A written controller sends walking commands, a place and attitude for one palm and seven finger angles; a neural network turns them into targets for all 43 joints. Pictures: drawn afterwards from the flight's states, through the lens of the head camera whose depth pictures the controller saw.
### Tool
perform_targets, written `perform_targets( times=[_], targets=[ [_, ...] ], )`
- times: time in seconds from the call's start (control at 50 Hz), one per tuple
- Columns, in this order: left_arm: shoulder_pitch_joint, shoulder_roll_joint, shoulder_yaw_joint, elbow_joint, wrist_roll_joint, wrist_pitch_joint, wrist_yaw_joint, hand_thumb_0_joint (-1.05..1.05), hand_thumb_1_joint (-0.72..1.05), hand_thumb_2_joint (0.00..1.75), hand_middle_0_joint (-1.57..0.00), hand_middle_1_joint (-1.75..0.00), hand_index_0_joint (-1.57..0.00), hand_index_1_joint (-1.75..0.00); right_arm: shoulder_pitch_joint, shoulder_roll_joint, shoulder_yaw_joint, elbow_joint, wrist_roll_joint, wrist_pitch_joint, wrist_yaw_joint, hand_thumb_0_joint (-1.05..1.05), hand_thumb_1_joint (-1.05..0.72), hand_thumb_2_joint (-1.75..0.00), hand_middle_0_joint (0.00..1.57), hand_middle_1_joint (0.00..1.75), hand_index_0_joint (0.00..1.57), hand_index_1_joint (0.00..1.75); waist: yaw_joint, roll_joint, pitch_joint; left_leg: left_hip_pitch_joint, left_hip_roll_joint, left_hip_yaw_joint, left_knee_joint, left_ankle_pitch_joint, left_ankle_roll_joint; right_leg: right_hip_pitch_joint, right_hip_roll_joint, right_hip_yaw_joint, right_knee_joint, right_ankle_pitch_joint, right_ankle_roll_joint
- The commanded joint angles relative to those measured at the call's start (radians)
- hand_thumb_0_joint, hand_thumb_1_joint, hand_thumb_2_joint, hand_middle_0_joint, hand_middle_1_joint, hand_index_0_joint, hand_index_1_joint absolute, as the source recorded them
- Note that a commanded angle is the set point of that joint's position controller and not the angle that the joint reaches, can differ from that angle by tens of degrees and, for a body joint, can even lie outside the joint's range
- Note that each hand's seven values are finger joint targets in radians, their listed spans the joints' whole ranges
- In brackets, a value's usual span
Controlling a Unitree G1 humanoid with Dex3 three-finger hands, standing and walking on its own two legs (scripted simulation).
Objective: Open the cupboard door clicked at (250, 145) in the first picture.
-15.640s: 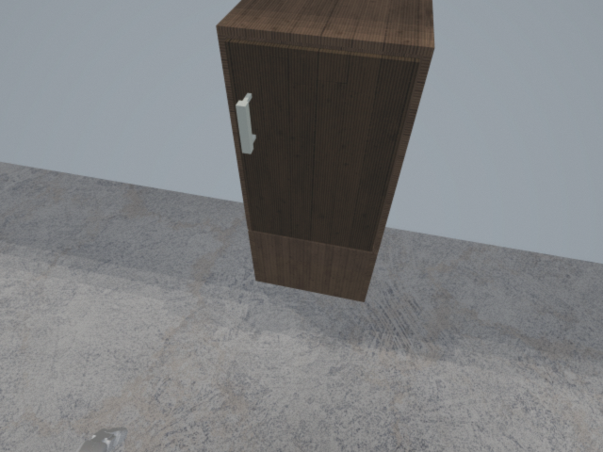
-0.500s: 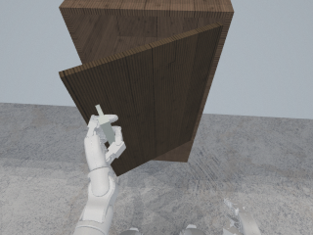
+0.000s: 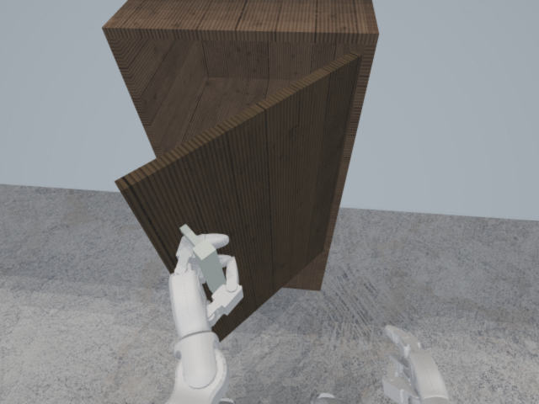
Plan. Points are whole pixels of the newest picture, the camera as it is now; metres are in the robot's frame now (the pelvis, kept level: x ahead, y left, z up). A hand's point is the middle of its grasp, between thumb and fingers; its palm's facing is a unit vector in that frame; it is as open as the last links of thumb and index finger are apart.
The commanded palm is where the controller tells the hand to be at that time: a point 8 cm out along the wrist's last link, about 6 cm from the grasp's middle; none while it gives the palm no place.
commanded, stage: open thumb and fingers to let go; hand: left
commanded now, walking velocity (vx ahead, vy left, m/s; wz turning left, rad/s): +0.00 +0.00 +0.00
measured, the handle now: (204, 261) +0.31 +0.11 +0.05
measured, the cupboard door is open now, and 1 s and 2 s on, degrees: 48 49 49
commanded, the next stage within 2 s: slide the hand sideways off the handle in 0.68 s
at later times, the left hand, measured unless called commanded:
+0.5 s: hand (227, 284) +0.28 +0.07 +0.05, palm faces +0.28 -0.96 -0.02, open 13.7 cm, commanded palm +0.23 +0.12 +0.05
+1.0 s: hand (220, 308) +0.24 +0.08 +0.05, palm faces -0.23 -0.97 -0.06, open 16.0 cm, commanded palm +0.23 +0.13 +0.05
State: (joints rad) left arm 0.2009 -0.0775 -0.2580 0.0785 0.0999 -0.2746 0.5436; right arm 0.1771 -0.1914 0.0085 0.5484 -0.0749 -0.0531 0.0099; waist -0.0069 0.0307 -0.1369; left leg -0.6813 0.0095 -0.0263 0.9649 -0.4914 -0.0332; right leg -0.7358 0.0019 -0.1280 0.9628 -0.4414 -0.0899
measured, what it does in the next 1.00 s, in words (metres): stands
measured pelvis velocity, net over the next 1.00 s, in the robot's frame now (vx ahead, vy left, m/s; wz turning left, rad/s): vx -0.02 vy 0.04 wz -0.01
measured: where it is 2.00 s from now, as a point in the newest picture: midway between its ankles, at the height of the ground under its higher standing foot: outside the picture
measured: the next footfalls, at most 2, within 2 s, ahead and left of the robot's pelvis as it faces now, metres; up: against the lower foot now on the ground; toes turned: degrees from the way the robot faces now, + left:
none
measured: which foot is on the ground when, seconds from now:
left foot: down 0.00-1.00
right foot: down 0.00-1.00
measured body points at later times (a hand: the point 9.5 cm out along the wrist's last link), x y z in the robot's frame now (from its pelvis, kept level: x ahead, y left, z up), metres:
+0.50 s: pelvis +0.00 +0.01 +0.00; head +0.04 -0.01 +0.45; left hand +0.26 +0.12 +0.06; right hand +0.17 -0.21 -0.10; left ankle -0.01 +0.14 -0.68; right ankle +0.02 -0.06 -0.68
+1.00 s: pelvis -0.02 +0.04 -0.01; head +0.04 +0.02 +0.44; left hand +0.25 +0.13 +0.05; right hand +0.16 -0.19 -0.10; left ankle -0.01 +0.14 -0.68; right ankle +0.02 -0.06 -0.68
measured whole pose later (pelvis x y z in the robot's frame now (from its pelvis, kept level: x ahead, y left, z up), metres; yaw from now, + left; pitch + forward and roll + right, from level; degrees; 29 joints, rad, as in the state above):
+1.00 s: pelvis -0.02 +0.04 -0.01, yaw +0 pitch +11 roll -1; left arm 0.14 0.10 -0.27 0.06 -0.02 -0.30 0.02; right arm 0.23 -0.23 0.03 0.49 -0.02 -0.08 -0.01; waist 0.01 0.06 -0.10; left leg -0.72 -0.02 -0.01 1.03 -0.50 0.02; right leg -0.76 -0.03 -0.11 1.00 -0.43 -0.04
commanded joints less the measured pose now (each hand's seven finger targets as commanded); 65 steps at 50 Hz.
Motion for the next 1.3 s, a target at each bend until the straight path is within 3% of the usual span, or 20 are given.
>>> perform_targets(
  times=[0.0,0.06,0.14,0.24,0.28,0.46,0.64,0.68,0.76,0.78,0.8,0.82,0.84,0.86,0.9,0.94,1.0,1.06,1.14,1.28],
  targets=[
    [-0.135,-0.042,0.046,-0.224,-0.007,-0.063,0.005,0.0,0.34,0.66,-0.36,-1.29,-0.36,-1.29,-0.054,-0.061,-0.024,-0.147,0.007,-0.049,-0.013,0.0,-0.9,-0.9,0.2,0.3,0.2,0.3,-0.006,-0.145,-0.234,-0.048,-0.047,0.005,-0.064,0.153,0.034,0.327,-0.081,0.247,-0.242,0.261,0.096],
    [-0.114,-0.042,0.045,-0.213,-0.013,-0.065,-0.02,0.0,0.13,0.57,-0.35,-1.27,-0.35,-1.27,-0.052,-0.065,-0.025,-0.148,0.009,-0.042,-0.015,0.0,-0.9,-0.9,0.2,0.3,0.2,0.3,-0.008,-0.16,-0.226,-0.055,-0.043,0.003,-0.07,0.158,0.036,0.341,-0.083,0.249,-0.239,0.294,0.099],
    [-0.165,-0.033,0.043,-0.209,-0.004,-0.074,-0.025,0.0,-0.15,0.45,-0.32,-1.24,-0.32,-1.24,-0.053,-0.068,-0.027,-0.147,0.009,-0.043,-0.017,0.0,-0.9,-0.9,0.2,0.3,0.2,0.3,-0.017,-0.165,-0.203,-0.059,-0.041,-0.002,-0.065,0.14,0.039,0.307,-0.083,0.248,-0.245,0.232,0.097],
    [-0.167,-0.04,0.04,-0.206,-0.003,-0.082,-0.024,0.0,-0.5,0.3,-0.3,-1.2,-0.3,-1.2,-0.051,-0.07,-0.03,-0.15,0.009,-0.048,-0.017,0.0,-0.9,-0.9,0.2,0.3,0.2,0.3,-0.011,-0.151,-0.227,-0.049,-0.04,0.0,-0.066,0.147,0.04,0.297,-0.075,0.229,-0.229,0.218,0.09],
    [-0.148,-0.052,0.034,-0.207,-0.004,-0.079,-0.021,0.0,-0.5,0.3,-0.3,-1.2,-0.3,-1.2,-0.043,-0.069,-0.031,-0.154,0.008,-0.048,-0.014,0.0,-0.9,-0.9,0.2,0.3,0.2,0.3,-0.005,-0.137,-0.233,-0.037,-0.04,0.003,-0.071,0.164,0.039,0.297,-0.07,0.212,-0.215,0.24,0.085],
    [-0.173,-0.082,0.004,-0.203,0.004,-0.062,0.007,0.0,-0.5,0.3,-0.22,-0.75,-0.22,-0.75,-0.048,-0.074,-0.028,-0.167,0.01,-0.049,-0.009,0.0,-0.9,-0.9,0.2,0.3,0.2,0.3,-0.009,-0.11,-0.19,-0.003,-0.036,0.004,-0.089,0.164,0.044,0.219,-0.038,0.142,-0.192,0.172,0.067],
    [-0.174,-0.109,-0.011,-0.191,0.009,-0.039,0.026,0.0,-0.5,0.3,-0.15,-0.3,-0.15,-0.3,-0.043,-0.076,-0.026,-0.177,0.009,-0.048,-0.001,0.0,-0.9,-0.9,0.2,0.3,0.2,0.3,0.002,-0.103,-0.223,0.013,-0.033,0.0,-0.097,0.195,0.042,0.216,-0.021,0.107,-0.162,0.199,0.057],
    [-0.211,-0.131,-0.033,-0.197,0.011,-0.035,0.028,0.0,-0.5,0.3,-0.15,-0.3,-0.15,-0.3,-0.044,-0.076,-0.025,-0.173,0.009,-0.047,0.0,0.0,-0.9,-0.9,0.2,0.3,0.2,0.3,-0.01,-0.104,-0.207,0.021,-0.03,-0.002,-0.097,0.188,0.042,0.192,-0.018,0.097,-0.156,0.184,0.058],
    [-0.253,-0.125,-0.025,-0.184,0.012,-0.027,0.037,0.0,-0.5,0.3,-0.15,-0.3,-0.15,-0.3,-0.056,-0.079,-0.021,-0.17,0.007,-0.044,0.0,0.0,-0.9,-0.9,0.2,0.3,0.2,0.3,-0.008,-0.094,-0.198,0.012,-0.031,-0.005,-0.095,0.169,0.043,0.17,-0.017,0.096,-0.155,0.144,0.057],
    [-0.267,-0.01,-0.222,-0.187,0.121,-0.066,-0.177,0.0,-0.5,0.3,-0.15,-0.3,-0.15,-0.3,0.012,-0.12,-0.019,-0.138,0.016,-0.05,0.005,0.0,-0.9,-0.9,0.2,0.3,0.2,0.3,-0.099,-0.129,-0.134,0.025,-0.029,0.003,-0.067,0.172,0.064,0.125,-0.026,0.129,-0.142,0.221,0.06],
    [-0.313,0.058,-0.141,-0.24,0.08,-0.106,-0.292,0.0,-0.5,0.3,-0.15,-0.3,-0.15,-0.3,0.019,-0.114,-0.025,-0.166,0.022,-0.055,-0.002,0.0,-0.9,-0.9,0.2,0.3,0.2,0.3,-0.066,-0.099,-0.201,0.003,-0.034,-0.001,-0.062,0.178,0.069,0.164,-0.033,0.128,-0.12,0.249,0.054],
    [-0.307,0.097,-0.124,-0.255,0.062,-0.127,-0.365,0.0,-0.5,0.3,-0.15,-0.3,-0.15,-0.3,0.012,-0.115,-0.024,-0.176,0.024,-0.055,-0.009,0.0,-0.9,-0.9,0.2,0.3,0.2,0.3,-0.048,-0.074,-0.238,0.005,-0.037,0.0,-0.06,0.183,0.071,0.2,-0.036,0.142,-0.112,0.266,0.052],
    [-0.317,0.11,-0.123,-0.279,0.043,-0.136,-0.423,0.0,-0.5,0.3,-0.15,-0.3,-0.15,-0.3,0.01,-0.116,-0.022,-0.185,0.03,-0.056,-0.014,0.0,-0.9,-0.9,0.2,0.3,0.2,0.3,-0.047,-0.034,-0.258,0.02,-0.036,0.0,-0.059,0.195,0.071,0.203,-0.036,0.143,-0.104,0.277,0.046],
    [-0.314,0.103,-0.133,-0.274,0.015,-0.138,-0.487,0.0,-0.5,0.3,-0.15,-0.3,-0.15,-0.3,0.014,-0.115,-0.021,-0.19,0.037,-0.065,-0.017,0.0,-0.9,-0.9,0.2,0.3,0.2,0.3,-0.055,-0.039,-0.25,0.025,-0.037,-0.003,-0.059,0.186,0.07,0.192,-0.036,0.142,-0.106,0.266,0.05],
    [-0.28,0.081,-0.112,-0.269,-0.085,-0.116,-0.582,0.0,-0.5,0.3,-0.15,-0.3,-0.15,-0.3,0.013,-0.117,-0.014,-0.22,0.06,-0.076,-0.026,0.0,-0.9,-0.9,0.2,0.3,0.2,0.3,-0.051,-0.055,-0.219,0.02,-0.036,-0.008,-0.079,0.141,0.067,0.191,-0.028,0.135,-0.135,0.193,0.053],
    [-0.266,0.059,-0.069,-0.266,-0.172,-0.075,-0.598,0.0,-0.5,0.3,-0.15,-0.3,-0.15,-0.3,-0.011,-0.119,-0.008,-0.24,0.079,-0.088,-0.036,0.0,-0.9,-0.9,0.2,0.3,0.2,0.3,-0.038,-0.078,-0.187,0.021,-0.038,-0.012,-0.101,0.096,0.062,0.186,-0.022,0.128,-0.17,0.096,0.055],
    [-0.192,0.055,-0.004,-0.258,-0.212,-0.038,-0.541,0.0,-0.5,0.3,-0.15,-0.3,-0.15,-0.3,-0.013,-0.126,-0.007,-0.255,0.084,-0.096,-0.037,0.0,-0.9,-0.9,0.2,0.3,0.2,0.3,-0.015,-0.131,-0.15,0.005,-0.037,-0.025,-0.13,0.06,0.053,0.165,-0.017,0.096,-0.169,0.016,0.059],
    [-0.119,0.099,0.05,-0.292,-0.168,-0.042,-0.47,0.0,-0.5,0.3,-0.15,-0.3,-0.15,-0.3,0.002,-0.126,-0.014,-0.268,0.07,-0.092,-0.025,0.0,-0.9,-0.9,0.2,0.3,0.2,0.3,0.013,-0.131,-0.202,0.002,-0.037,-0.017,-0.116,0.132,0.052,0.189,-0.019,0.093,-0.124,0.105,0.055],
    [0.04,0.122,0.049,-0.347,-0.101,-0.063,-0.436,0.0,-0.5,0.3,-0.15,-0.3,-0.15,-0.3,0.022,-0.12,-0.022,-0.294,0.062,-0.075,0.0,0.0,-0.9,-0.9,0.2,0.3,0.2,0.3,0.031,-0.102,-0.209,-0.001,-0.03,-0.007,-0.102,0.196,0.047,0.186,-0.015,0.089,-0.081,0.186,0.044],
    [0.151,0.127,0.016,-0.474,-0.096,-0.085,-0.462,0.0,-0.5,0.3,-0.15,-0.3,-0.15,-0.3,0.028,-0.116,-0.02,-0.33,0.063,-0.057,0.004,0.0,-0.9,-0.9,0.2,0.3,0.2,0.3,0.007,-0.04,-0.143,-0.013,-0.024,-0.009,-0.085,0.169,0.045,0.134,-0.006,0.089,-0.07,0.167,0.044]
  ],
)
